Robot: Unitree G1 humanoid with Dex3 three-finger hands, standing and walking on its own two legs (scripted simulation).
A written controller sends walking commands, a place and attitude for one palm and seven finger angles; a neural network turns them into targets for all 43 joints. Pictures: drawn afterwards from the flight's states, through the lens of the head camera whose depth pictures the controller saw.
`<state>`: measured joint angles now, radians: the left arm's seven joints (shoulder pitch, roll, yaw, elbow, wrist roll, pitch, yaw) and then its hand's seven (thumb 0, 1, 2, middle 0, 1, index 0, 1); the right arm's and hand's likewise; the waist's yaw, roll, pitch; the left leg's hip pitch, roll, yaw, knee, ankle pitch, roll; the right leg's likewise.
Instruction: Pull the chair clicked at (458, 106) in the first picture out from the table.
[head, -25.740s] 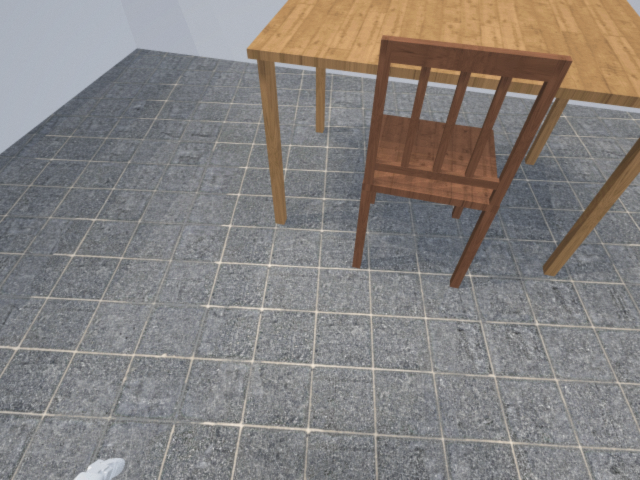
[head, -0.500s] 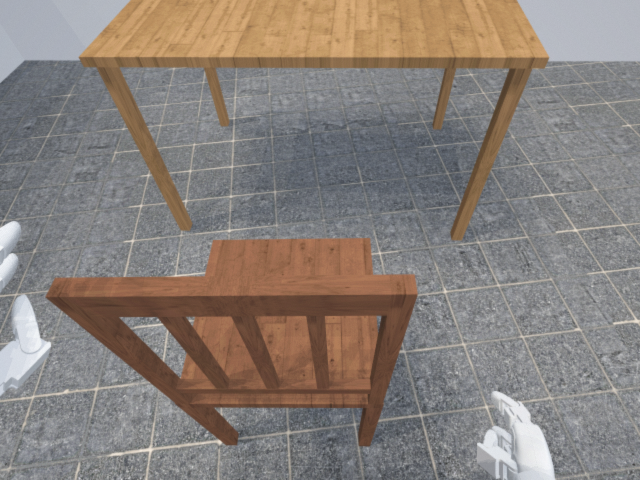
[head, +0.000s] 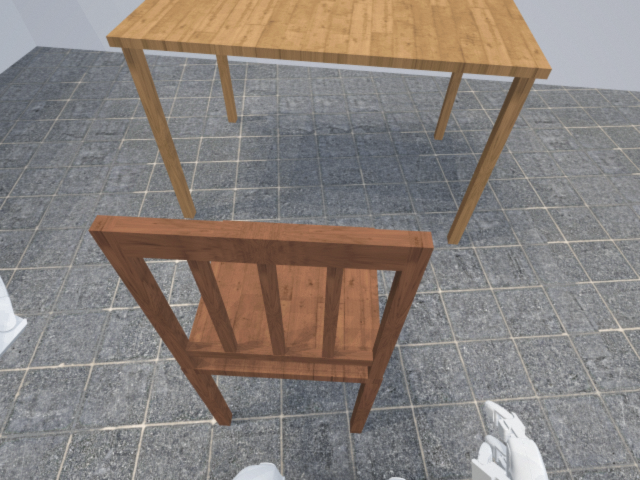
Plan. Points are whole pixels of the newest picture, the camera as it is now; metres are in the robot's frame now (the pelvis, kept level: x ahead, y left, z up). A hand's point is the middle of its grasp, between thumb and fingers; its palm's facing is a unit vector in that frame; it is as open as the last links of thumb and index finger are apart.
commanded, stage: step back with the hand held close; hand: left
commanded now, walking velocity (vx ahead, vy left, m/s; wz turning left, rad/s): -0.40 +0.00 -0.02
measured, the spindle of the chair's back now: (273, 312) +0.37 +0.10 -0.08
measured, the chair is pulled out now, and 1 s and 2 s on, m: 0.62 0.62 0.62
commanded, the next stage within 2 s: stop stepping back and stand still in 0.74 s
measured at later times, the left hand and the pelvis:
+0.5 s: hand (9, 359) +0.17 +0.25 +0.19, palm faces +0.48 -0.71 -0.52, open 7.4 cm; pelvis -0.03 -0.01 +0.00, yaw +2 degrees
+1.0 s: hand out of the picture +0.09 +0.21 +0.19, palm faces +0.29 -0.76 -0.58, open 7.4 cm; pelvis -0.13 -0.03 +0.01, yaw -5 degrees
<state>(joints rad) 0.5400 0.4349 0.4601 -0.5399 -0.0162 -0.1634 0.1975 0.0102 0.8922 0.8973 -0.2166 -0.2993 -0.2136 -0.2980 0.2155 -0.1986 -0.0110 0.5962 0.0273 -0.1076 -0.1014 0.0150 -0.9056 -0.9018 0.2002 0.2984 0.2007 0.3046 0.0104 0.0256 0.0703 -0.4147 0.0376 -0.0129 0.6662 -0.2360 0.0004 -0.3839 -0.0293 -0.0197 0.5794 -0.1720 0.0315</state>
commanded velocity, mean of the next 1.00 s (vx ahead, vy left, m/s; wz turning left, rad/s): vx -0.28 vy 0.02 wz -0.05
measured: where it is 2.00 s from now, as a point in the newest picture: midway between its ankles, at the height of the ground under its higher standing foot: outside the picture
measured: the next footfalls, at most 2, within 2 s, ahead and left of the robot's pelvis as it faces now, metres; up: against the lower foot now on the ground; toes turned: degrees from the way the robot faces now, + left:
left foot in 0.60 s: +0.02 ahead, +0.12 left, +0.00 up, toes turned +3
right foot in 0.92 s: -0.10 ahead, -0.17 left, +0.00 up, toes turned -5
